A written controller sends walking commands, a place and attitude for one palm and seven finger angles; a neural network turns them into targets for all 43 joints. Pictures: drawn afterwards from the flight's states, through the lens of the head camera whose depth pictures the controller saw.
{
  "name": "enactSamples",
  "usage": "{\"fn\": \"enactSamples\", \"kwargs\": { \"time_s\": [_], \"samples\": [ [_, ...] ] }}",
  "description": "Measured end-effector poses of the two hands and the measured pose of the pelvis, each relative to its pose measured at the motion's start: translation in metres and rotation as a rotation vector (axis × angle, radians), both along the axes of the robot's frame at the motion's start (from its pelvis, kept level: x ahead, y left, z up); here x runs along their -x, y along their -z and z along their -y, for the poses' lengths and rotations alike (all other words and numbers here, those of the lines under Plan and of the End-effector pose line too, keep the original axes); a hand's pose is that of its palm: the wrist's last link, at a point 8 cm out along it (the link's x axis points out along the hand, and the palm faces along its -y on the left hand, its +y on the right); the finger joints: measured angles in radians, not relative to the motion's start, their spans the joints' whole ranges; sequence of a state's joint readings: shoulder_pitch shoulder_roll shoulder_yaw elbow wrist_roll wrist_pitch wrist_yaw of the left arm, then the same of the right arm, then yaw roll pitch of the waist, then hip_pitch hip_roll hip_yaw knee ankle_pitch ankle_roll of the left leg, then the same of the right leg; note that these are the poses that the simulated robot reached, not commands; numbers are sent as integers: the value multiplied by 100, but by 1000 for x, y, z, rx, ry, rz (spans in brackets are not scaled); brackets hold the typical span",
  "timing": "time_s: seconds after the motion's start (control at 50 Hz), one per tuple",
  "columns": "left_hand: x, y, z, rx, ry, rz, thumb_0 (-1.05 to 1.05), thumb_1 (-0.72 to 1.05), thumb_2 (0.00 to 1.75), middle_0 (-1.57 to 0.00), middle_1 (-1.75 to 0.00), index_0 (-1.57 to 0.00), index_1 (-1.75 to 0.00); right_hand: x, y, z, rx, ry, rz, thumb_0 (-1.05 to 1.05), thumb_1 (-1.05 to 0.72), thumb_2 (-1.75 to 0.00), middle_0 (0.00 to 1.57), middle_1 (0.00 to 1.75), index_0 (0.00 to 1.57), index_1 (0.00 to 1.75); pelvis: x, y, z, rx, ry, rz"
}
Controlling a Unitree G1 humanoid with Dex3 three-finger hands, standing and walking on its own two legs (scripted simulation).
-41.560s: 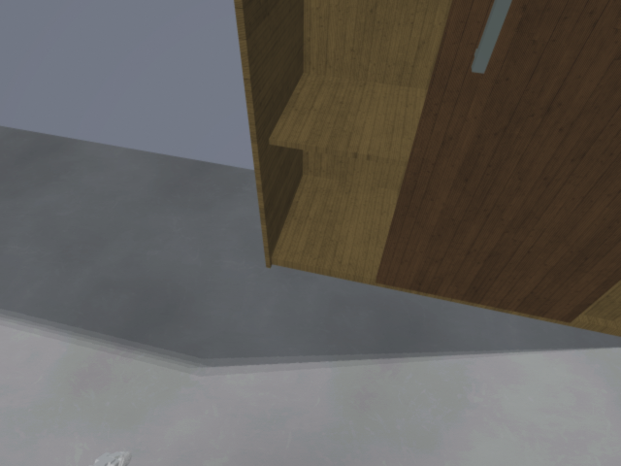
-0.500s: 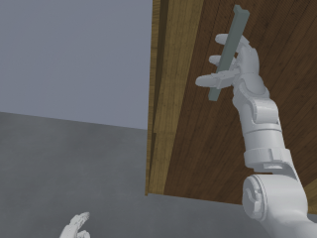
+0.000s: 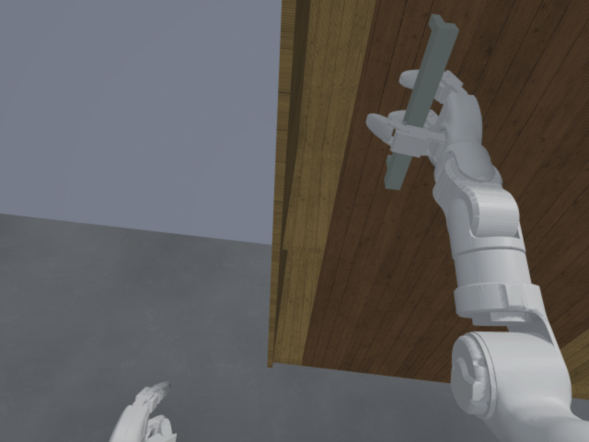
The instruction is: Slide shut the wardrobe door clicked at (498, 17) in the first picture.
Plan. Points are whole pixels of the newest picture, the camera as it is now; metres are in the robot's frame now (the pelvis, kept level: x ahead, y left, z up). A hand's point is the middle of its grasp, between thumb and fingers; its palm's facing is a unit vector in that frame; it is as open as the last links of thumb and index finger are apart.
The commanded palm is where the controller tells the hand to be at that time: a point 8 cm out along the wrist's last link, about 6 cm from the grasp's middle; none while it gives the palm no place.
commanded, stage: grip the handle and tug to test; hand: right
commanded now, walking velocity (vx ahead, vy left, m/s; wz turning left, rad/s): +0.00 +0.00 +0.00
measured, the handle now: (412, 110) +0.50 -0.11 +0.25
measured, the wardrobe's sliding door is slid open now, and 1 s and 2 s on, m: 0.10 0.10 0.10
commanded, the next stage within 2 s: tug the door sideways, standing still in 0.96 s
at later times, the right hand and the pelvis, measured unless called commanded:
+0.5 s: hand (404, 124) +0.44 -0.08 +0.26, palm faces +0.02 +1.00 +0.00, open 6.0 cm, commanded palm +0.41 -0.14 +0.25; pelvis +0.01 +0.00 +0.00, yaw +0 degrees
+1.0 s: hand (404, 126) +0.43 -0.08 +0.25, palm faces +0.00 +1.00 +0.01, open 6.1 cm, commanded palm +0.39 -0.14 +0.25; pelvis +0.02 +0.00 +0.00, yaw +2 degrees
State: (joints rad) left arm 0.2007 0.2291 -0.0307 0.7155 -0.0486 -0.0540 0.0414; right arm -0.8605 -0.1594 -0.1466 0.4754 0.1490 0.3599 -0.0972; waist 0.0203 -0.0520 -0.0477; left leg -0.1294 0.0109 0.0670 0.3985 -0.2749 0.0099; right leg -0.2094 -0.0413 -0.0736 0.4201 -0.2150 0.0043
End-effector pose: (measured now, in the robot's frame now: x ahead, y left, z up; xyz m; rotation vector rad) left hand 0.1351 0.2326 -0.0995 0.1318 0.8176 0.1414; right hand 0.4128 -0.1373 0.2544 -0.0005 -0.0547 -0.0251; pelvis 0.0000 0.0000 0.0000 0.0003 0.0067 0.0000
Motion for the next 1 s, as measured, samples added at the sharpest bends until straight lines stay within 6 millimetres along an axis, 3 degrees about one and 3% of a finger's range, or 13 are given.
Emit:
{"fn": "enactSamples", "kwargs": {
  "time_s": [0.24,0.78,1.0],
  "samples": [
    [2,3,-2,2,-9,-19,1,91,90,-20,-30,-20,-30,-2,0,0,-4,-3,6,0,-70,-82,39,135,35,130,-4,0,0,0,-1,-1],
    [-11,-2,-1,12,-12,7,1,91,90,-20,-30,-20,-30,-2,1,0,-3,-9,12,0,-72,-79,36,138,32,132,-10,-1,-1,2,-11,-2],
    [-30,-8,-6,24,-32,29,1,91,90,-20,-30,-20,-30,-1,3,0,-11,-26,35,0,-74,-76,33,139,29,129,-24,-1,-2,6,-31,-8]
  ]
}}
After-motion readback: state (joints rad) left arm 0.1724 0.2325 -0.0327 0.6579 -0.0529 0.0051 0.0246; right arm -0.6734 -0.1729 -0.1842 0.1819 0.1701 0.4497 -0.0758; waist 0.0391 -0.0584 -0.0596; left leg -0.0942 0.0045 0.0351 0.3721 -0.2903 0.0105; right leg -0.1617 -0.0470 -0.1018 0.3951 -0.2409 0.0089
